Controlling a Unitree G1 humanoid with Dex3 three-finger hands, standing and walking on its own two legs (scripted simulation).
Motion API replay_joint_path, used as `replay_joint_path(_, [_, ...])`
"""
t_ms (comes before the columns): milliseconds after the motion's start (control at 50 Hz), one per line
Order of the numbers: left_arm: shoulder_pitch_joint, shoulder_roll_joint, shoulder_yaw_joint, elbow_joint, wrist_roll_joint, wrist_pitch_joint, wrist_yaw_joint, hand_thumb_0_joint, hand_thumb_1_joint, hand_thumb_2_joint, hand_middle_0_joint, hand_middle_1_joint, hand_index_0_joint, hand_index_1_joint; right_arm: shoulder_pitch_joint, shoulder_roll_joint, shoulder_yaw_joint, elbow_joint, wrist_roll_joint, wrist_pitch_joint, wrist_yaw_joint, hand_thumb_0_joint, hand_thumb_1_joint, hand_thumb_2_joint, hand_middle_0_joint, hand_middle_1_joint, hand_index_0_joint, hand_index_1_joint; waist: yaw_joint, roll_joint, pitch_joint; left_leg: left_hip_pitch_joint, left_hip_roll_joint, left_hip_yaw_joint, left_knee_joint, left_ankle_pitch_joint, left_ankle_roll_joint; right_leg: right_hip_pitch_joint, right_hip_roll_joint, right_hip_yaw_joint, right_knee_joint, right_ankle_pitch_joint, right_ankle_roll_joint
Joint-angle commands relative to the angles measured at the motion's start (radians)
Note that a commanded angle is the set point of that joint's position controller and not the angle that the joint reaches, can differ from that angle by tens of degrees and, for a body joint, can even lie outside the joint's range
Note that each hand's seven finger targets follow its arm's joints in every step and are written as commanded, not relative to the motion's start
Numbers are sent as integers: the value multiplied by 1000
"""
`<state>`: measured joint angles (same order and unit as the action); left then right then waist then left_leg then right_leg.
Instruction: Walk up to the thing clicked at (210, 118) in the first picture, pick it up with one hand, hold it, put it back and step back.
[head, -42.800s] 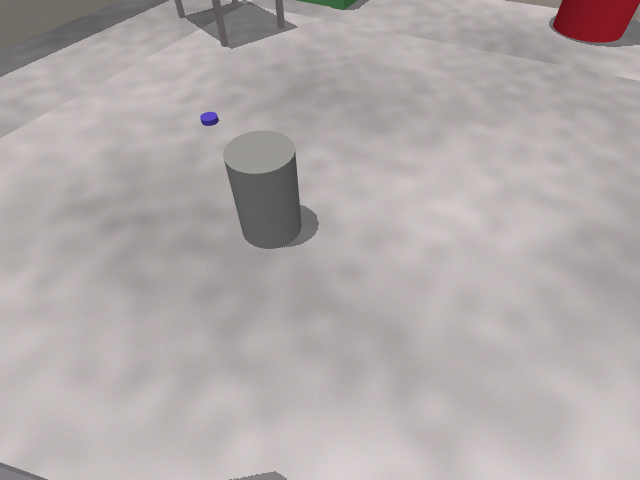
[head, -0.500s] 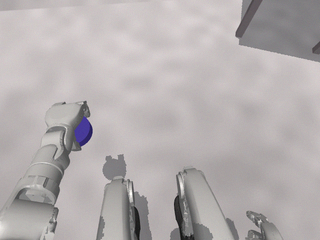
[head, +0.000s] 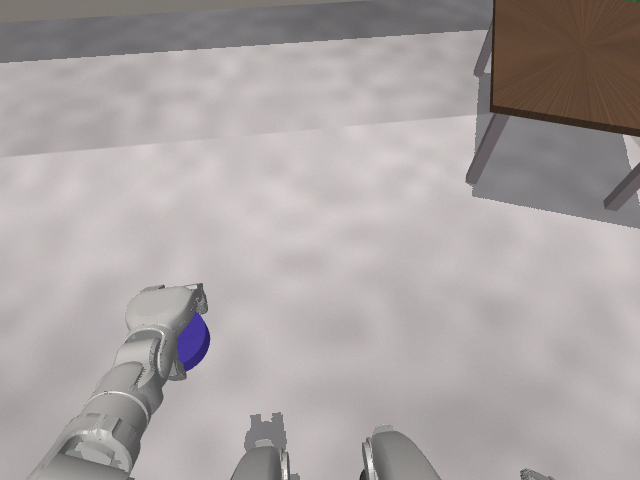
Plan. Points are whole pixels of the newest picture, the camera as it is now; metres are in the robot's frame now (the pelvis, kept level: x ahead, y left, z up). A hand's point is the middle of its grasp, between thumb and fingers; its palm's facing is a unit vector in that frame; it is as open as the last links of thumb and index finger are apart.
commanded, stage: lift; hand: left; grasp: from above
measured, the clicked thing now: (175, 339) +0.36 +0.22 -0.12
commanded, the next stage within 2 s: hold in 0.34 s
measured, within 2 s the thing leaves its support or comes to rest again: neither
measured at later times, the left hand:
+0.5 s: hand (156, 317) +0.35 +0.21 -0.02, palm faces -0.44 -0.07 -0.89, open 11.2 cm
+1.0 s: hand (139, 306) +0.35 +0.22 +0.02, palm faces -0.44 -0.05 -0.90, open 11.1 cm
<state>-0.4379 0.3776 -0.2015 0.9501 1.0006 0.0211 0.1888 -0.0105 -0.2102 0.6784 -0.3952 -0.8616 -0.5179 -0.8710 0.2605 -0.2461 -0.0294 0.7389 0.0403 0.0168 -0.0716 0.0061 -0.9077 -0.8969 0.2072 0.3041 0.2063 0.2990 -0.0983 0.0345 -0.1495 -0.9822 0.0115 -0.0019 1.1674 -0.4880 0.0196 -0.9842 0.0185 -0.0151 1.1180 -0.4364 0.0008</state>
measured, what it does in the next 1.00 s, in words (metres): rises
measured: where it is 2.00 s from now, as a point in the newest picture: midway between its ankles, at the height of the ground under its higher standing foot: outside the picture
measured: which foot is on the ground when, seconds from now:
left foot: down 0.00-1.00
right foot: down 0.00-1.00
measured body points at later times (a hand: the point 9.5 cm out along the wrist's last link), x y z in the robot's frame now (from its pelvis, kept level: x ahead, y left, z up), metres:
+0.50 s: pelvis +0.03 +0.00 +0.06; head +0.08 +0.00 +0.51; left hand +0.37 +0.21 +0.03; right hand +0.12 -0.27 -0.07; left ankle +0.04 +0.11 -0.65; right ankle +0.06 -0.12 -0.65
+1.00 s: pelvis +0.04 +0.01 +0.08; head +0.07 -0.01 +0.53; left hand +0.37 +0.22 +0.07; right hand +0.15 -0.26 -0.04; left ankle +0.04 +0.11 -0.65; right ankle +0.06 -0.12 -0.65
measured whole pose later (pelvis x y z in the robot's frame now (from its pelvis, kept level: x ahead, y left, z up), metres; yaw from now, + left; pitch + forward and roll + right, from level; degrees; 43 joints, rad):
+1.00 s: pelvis +0.04 +0.01 +0.08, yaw -1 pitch +6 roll -1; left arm -0.29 0.38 -0.23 0.76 0.99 0.02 0.08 0.00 -0.18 0.64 -0.44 -0.76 -0.56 -0.78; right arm 0.24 -0.25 -0.05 0.70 0.06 0.06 -0.05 0.01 -0.91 -0.89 0.21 0.30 0.21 0.30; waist -0.03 0.04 -0.07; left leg -0.44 0.00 0.03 0.67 -0.34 0.03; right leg -0.46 0.01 0.02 0.64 -0.30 0.01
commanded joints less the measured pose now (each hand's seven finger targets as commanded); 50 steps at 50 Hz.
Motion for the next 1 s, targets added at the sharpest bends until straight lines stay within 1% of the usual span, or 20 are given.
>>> replay_joint_path(0, [-339, 198, 74, -187, 8, -2, 58, 0, 407, 1008, -743, -996, -761, -976, 39, -150, -55, -78, -6, -33, -5, 0, -898, -900, 200, 300, 200, 300, 4, 42, -325, 325, -16, -21, -260, 171, -3, 252, 23, 6, -236, 143, -23])
replay_joint_path(180, [-264, 170, 65, -197, -1, 10, 47, 0, 347, 955, -708, -948, -726, -928, 45, -143, -58, -85, -3, -24, 3, 0, -896, -898, 200, 300, 200, 300, 22, 17, -285, 440, -20, -14, -360, 294, -6, 396, 19, 19, -343, 251, -22])
replay_joint_path(220, [-248, 165, 56, -187, 1, 12, 42, 0, 361, 951, -723, -929, -740, -911, 39, -145, -60, -92, 0, -21, 3, 0, -894, -897, 201, 300, 200, 300, 19, -2, -269, 464, -22, -12, -384, 305, -4, 424, 20, 19, -369, 261, -20])
replay_joint_path(260, [-236, 173, 62, -204, -2, 8, 37, 0, 345, 936, -704, -938, -724, -916, 33, -147, -65, -95, 0, -19, 5, 0, -897, -898, 200, 300, 200, 300, 30, 9, -258, 486, -25, -5, -407, 313, -6, 439, 18, 19, -391, 267, -21])
replay_joint_path(300, [-253, 154, 50, -221, -3, 6, 33, 0, 379, 944, -732, -935, -753, -913, 28, -141, -65, -95, 0, -19, 5, 0, -895, -897, 201, 300, 200, 300, 25, 5, -243, 500, -23, -7, -425, 314, -6, 451, 20, 20, -411, 267, -20])
replay_joint_path(320, [-241, 159, 55, -218, -5, 6, 30, 0, 381, 911, -726, -933, -753, -905, 29, -143, -65, -95, 0, -21, 6, 0, -895, -896, 201, 300, 200, 300, 26, 7, -241, 512, -22, -6, -433, 328, -8, 457, 20, 18, -413, 275, -22])
replay_joint_path(380, [-218, 170, 57, -231, 1, 4, 27, 0, 394, 942, -746, -924, -768, -901, 19, -146, -67, -101, 2, -18, 7, 0, -893, -896, 201, 300, 200, 300, 38, 2, -236, 532, -26, -3, -453, 346, -7, 495, 20, 21, -438, 291, -21])
replay_joint_path(420, [-228, 173, 58, -251, -4, 0, 22, 0, 400, 926, -751, -918, -775, -893, 13, -147, -67, -106, 4, -15, 9, 0, -896, -897, 200, 300, 200, 300, 36, -12, -242, 549, -26, -3, -467, 355, -6, 514, 20, 20, -447, 302, -19])
replay_joint_path(500, [-242, 191, 61, -288, 15, -3, 16, 0, 386, 928, -745, -909, -767, -887, 9, -150, -69, -105, 6, -10, 8, 0, -896, -896, 200, 300, 200, 300, 40, 5, -255, 591, -29, 4, -479, 413, -5, 546, 19, 27, -463, 358, -19])
replay_joint_path(540, [-218, 170, 48, -278, 9, -1, 4, 0, 387, 921, -744, -912, -768, -888, 6, -148, -67, -107, 7, -7, 10, 0, -896, -896, 200, 300, 200, 300, 36, -18, -240, 593, -31, 6, -485, 425, -1, 563, 17, 31, -478, 378, -15])
replay_joint_path(600, [-223, 184, 55, -298, 8, -1, -6, 0, 384, 958, -744, -931, -766, -909, -1, -148, -68, -109, 11, -3, 11, 0, -896, -897, 200, 300, 200, 300, 47, 3, -234, 616, -34, 10, -508, 432, -3, 582, 18, 33, -495, 381, -17])
replay_joint_path(680, [-203, 178, 49, -305, 3, 2, -24, 0, 400, 909, -750, -907, -778, -879, -13, -150, -68, -118, 13, -2, 14, 0, -896, -897, 200, 300, 200, 300, 48, 2, -210, 635, -29, 5, -534, 441, -7, 590, 23, 26, -509, 374, -20])
replay_joint_path(700, [-181, 188, 55, -285, 5, 0, -29, 0, 407, 924, -768, -897, -789, -875, -19, -156, -70, -124, 14, 1, 14, 0, -897, -897, 200, 300, 200, 300, 59, -11, -185, 636, -29, 6, -544, 422, -7, 591, 22, 22, -519, 353, -20])
replay_joint_path(760, [-204, 196, 59, -327, 2, -4, -41, 0, 402, 893, -741, -926, -776, -890, -33, -149, -65, -134, 15, 0, 14, 0, -898, -898, 200, 300, 200, 300, 62, 14, -179, 639, -28, 5, -568, 382, -9, 592, 24, 26, -533, 317, -21])
replay_joint_path(780, [-189, 188, 51, -338, 2, -5, -43, 0, 433, 916, -779, -907, -806, -880, -45, -151, -66, -143, 17, 0, 15, 0, -898, -898, 200, 300, 200, 300, 65, 16, -174, 653, -28, 5, -575, 372, -10, 592, 23, 25, -539, 307, -22])
replay_joint_path(860, [-191, 195, 54, -379, 0, -4, -60, 0, 433, 929, -778, -924, -806, -895, -40, -150, -66, -144, 18, -2, 14, 0, -900, -899, 200, 300, 200, 300, 62, 4, -198, 675, -24, 6, -574, 438, -9, 621, 26, 26, -536, 365, -21])
replay_joint_path(880, [-188, 196, 52, -383, 0, -3, -60, 0, 431, 942, -782, -925, -807, -899, -43, -149, -64, -147, 17, -2, 14, 0, -902, -899, 200, 300, 200, 300, 71, 15, -189, 671, -23, 3, -576, 438, -11, 628, 25, 26, -539, 362, -22])
replay_joint_path(900, [-171, 204, 68, -373, -1, -1, -61, 0, 434, 942, -781, -937, -808, -909, -39, -154, -66, -151, 18, -1, 14, 0, -901, -900, 200, 300, 200, 300, 71, -1, -183, 672, -22, 5, -582, 439, -9, 629, 27, 27, -544, 363, -22])
replay_joint_path(940, [-170, 184, 46, -370, 0, -1, -66, 0, 430, 953, -788, -930, -811, -906, -43, -153, -66, -152, 19, 0, 16, 0, -903, -900, 200, 300, 200, 300, 65, -6, -181, 687, -22, 6, -587, 451, -9, 638, 26, 26, -547, 372, -22])
replay_joint_path(980, [-176, 204, 60, -394, -2, -2, -72, 0, 418, 962, -775, -938, -798, -915, -39, -155, -67, -148, 19, 0, 15, 0, -901, -900, 200, 300, 200, 300, 70, -4, -196, 700, -21, 10, -587, 478, -7, 647, 26, 27, -550, 392, -21])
